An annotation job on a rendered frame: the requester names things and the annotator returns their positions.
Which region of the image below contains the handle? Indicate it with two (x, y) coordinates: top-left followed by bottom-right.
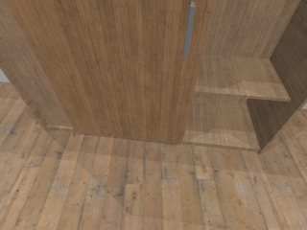
(183, 2), (196, 58)

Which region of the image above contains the wardrobe door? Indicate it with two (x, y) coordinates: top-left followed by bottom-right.
(7, 0), (215, 143)
(0, 0), (72, 127)

